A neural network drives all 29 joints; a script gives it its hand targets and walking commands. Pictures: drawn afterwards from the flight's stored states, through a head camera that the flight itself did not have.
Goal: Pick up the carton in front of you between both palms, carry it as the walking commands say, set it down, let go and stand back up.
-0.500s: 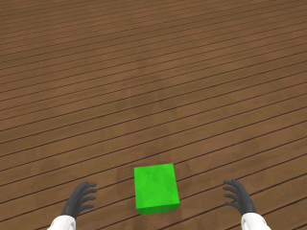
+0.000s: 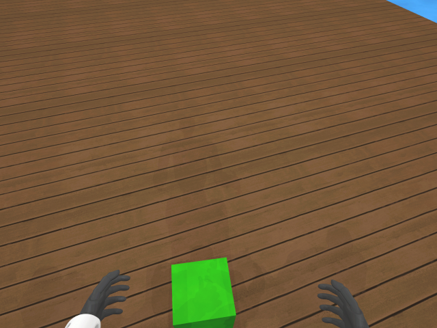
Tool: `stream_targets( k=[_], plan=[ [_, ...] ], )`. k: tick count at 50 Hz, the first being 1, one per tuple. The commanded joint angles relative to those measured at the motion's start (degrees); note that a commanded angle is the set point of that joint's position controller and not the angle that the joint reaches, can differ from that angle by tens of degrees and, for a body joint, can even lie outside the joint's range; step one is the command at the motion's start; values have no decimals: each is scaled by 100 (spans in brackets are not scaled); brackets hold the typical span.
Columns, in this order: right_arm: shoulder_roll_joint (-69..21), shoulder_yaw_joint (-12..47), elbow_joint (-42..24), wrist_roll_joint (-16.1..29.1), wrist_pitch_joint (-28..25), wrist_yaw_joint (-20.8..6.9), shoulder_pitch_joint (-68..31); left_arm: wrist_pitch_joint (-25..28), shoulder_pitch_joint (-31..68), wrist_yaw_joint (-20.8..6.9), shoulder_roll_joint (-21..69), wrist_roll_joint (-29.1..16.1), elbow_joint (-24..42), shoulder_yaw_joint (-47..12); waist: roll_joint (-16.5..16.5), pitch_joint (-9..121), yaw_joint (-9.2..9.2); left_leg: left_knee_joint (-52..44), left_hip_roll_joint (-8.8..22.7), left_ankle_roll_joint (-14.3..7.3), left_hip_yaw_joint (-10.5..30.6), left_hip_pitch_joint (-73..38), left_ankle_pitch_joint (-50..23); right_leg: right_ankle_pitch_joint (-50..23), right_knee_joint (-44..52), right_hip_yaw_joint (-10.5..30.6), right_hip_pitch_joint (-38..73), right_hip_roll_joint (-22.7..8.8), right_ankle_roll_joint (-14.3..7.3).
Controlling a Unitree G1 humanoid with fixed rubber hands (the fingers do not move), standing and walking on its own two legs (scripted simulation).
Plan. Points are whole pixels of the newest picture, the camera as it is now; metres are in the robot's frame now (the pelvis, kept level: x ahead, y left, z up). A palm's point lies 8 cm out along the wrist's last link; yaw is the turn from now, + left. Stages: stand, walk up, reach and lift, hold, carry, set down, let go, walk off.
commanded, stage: let go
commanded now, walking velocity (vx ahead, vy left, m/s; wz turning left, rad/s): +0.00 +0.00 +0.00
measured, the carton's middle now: (202, 298) +0.35 +0.07 -0.65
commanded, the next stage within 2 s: stand in 0.04 s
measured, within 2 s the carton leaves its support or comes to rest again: neither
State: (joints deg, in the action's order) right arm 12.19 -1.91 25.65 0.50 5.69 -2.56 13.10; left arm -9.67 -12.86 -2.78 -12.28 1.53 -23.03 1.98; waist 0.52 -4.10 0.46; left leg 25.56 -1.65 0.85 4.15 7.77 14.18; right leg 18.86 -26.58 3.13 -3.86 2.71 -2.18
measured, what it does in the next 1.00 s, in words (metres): stands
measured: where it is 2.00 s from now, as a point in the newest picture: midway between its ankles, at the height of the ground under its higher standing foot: outside the picture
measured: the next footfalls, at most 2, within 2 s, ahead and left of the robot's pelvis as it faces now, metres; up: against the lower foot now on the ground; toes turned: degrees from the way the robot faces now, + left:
none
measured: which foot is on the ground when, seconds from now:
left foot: down 0.00-1.00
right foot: down 0.00-1.00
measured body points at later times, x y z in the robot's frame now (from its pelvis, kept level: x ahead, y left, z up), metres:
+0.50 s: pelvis +0.01 +0.03 +0.00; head +0.01 +0.04 +0.45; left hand +0.16 +0.31 -0.10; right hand +0.13 -0.27 -0.09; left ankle +0.00 +0.13 -0.74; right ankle -0.05 -0.09 -0.74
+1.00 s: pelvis +0.00 +0.04 +0.00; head -0.01 +0.04 +0.45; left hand +0.14 +0.32 -0.10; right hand +0.11 -0.27 -0.10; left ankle +0.00 +0.13 -0.74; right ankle -0.05 -0.09 -0.74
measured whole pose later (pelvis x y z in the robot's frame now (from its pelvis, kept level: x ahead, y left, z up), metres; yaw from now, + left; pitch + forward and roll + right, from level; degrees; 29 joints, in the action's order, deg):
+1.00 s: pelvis +0.00 +0.04 +0.00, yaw -2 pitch -2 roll +0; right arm 20.2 -1.4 50.6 -1.7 -0.7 1.3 9.0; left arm 0.1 -10.4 1.3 -20.1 1.2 -46.5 1.4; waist 1.0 -0.7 -0.3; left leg 25.8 -2.5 -1.8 1.5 9.6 14.1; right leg 17.0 -24.0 5.7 -5.0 1.5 0.4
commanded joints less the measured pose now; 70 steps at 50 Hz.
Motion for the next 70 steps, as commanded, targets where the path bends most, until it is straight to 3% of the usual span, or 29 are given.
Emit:
stream_targets(
  k=[1,2,3,5,6,7,8,15,16,18,22,24,25,26,31,32,33,36,37,42,47,50,52,53,62,66,67,69,70],
  plan=[
    [574,-79,-360,-10,-179,196,-210,-168,68,186,-687,-66,534,210,355,422,-31,117,-246,-29,-303,-219,-1265,-2791,194,47,-506,-305,455],
    [589,-113,-305,-34,-147,202,-318,-192,147,190,-612,-65,651,159,282,550,4,78,-270,-11,-335,-307,-1271,-2784,233,-3,-481,-300,466],
    [1016,-233,439,-335,-283,349,-197,258,261,407,-1262,51,-184,350,633,294,78,265,309,18,-22,224,-1361,-1691,219,176,-787,-388,382],
    [1278,-258,708,-425,-419,418,-116,535,382,457,-1266,117,-313,316,277,279,-46,263,384,-65,34,215,-694,-570,482,377,-1031,-465,280],
    [1333,-308,705,-397,-429,422,-164,606,382,439,-1258,79,-301,326,354,197,-63,209,347,-71,65,328,-487,-583,432,346,-1079,-437,213],
    [1191,-255,711,-406,-452,425,-260,698,532,409,-1139,117,-327,298,71,266,-94,79,351,-63,67,484,-217,-256,456,362,-954,-458,182],
    [1307,-264,773,-389,-491,404,-213,787,364,372,-1265,145,-423,329,83,156,-123,22,294,-81,73,488,9,-72,438,434,-1061,-406,182],
    [1334,-226,1136,-282,-628,410,-480,968,336,383,-1362,63,-858,336,-286,720,0,170,579,-214,326,390,-1004,-1141,201,545,-552,-521,118],
    [1355,-255,1165,-272,-628,407,-421,966,331,402,-1399,36,-909,323,-197,657,-82,148,555,-194,320,369,-1066,-1204,167,543,-547,-530,144],
    [1385,-249,1276,-277,-643,431,-390,986,249,399,-1389,43,-1024,335,-134,679,21,169,593,-203,346,346,-1311,-1409,150,538,-477,-526,119],
    [1583,-241,1428,-227,-660,423,-389,970,208,411,-1486,63,-1265,268,-304,711,-59,154,634,-221,282,82,-1692,-1689,161,543,-554,-529,123],
    [1514,-216,1421,-260,-669,428,-349,1011,271,422,-1516,46,-1324,289,-48,617,-44,56,633,-226,351,194,-1752,-1686,165,548,-447,-521,147],
    [1600,-244,1460,-287,-690,437,-308,1000,286,427,-1517,39,-1390,280,-355,587,-108,47,619,-200,299,176,-1795,-1606,213,531,-451,-539,132],
    [1546,-210,1546,-259,-688,447,-447,1008,320,402,-1439,21,-1385,236,-95,597,-41,57,674,-241,396,112,-1837,-1575,187,498,-530,-518,138],
    [1601,-194,1655,-269,-701,459,-432,982,346,434,-1469,-2,-1556,209,-191,632,-71,-63,720,-273,431,-40,-1951,-1626,255,518,-495,-549,201],
    [1581,-180,1682,-201,-699,447,-418,1003,376,433,-1470,1,-1588,192,76,702,-108,-51,661,-201,420,5,-1945,-1672,219,494,-378,-530,171],
    [1655,-197,1740,-223,-693,458,-379,1001,343,438,-1502,4,-1608,197,-9,754,-76,-40,646,-186,343,-10,-2009,-1813,212,478,-323,-545,164],
    [1590,-177,1861,-214,-698,440,-455,1016,361,446,-1543,-51,-1718,175,13,753,-63,-60,670,-242,357,-48,-2024,-1772,266,469,-284,-571,181],
    [1643,-156,1874,-211,-686,418,-516,1016,345,453,-1565,-37,-1751,160,-264,724,-98,-73,665,-223,331,-70,-1900,-1832,328,517,-349,-597,171],
    [1684,-182,1997,-240,-692,416,-655,1034,411,440,-1562,-19,-1917,149,76,504,-69,-277,700,-231,465,-19,-1611,-1396,480,502,-445,-620,191],
    [1704,-133,2269,-211,-716,395,-584,1073,369,421,-1616,-43,-2070,146,-252,598,-81,-321,669,-239,361,-145,-1742,-1643,495,653,-308,-701,85],
    [1751,-160,2364,-215,-702,400,-639,1045,465,449,-1571,-24,-2176,108,-66,599,-90,-398,717,-242,415,-190,-1645,-1571,577,598,-298,-665,159],
    [1723,-145,2383,-202,-701,396,-716,1065,533,443,-1650,-21,-2281,81,114,482,-143,-490,753,-225,469,-183,-1450,-1538,646,644,-390,-710,140],
    [1804,-139,2432,-221,-685,388,-712,1056,481,441,-1641,-5,-2285,114,-57,368,-92,-454,717,-233,459,-118,-1249,-1438,792,636,-409,-693,167],
    [1831,-123,2705,-242,-680,348,-751,1104,527,388,-1730,-7,-2612,71,-231,58,-170,-856,719,-221,597,179,-65,-758,1033,610,-509,-677,132],
    [1807,-79,2846,-166,-707,327,-679,1137,570,371,-1719,-49,-2635,52,-115,388,-158,-740,709,-270,574,5,-599,-1148,1036,686,-230,-774,98],
    [1802,-76,2870,-176,-708,337,-705,1106,638,385,-1869,-14,-2735,67,126,457,-184,-768,694,-251,553,-136,-724,-1167,995,669,-297,-731,107],
    [1848,-77,2925,-193,-687,337,-754,1129,614,401,-1800,-41,-2814,16,-45,499,-113,-661,687,-236,463,-120,-918,-1296,1095,667,-160,-780,119],
    [1790,-82,2903,-161,-712,348,-679,1137,664,397,-1764,-30,-2742,36,113,433,-171,-746,723,-235,536,-93,-978,-1255,988,682,-240,-776,112]
  ],
)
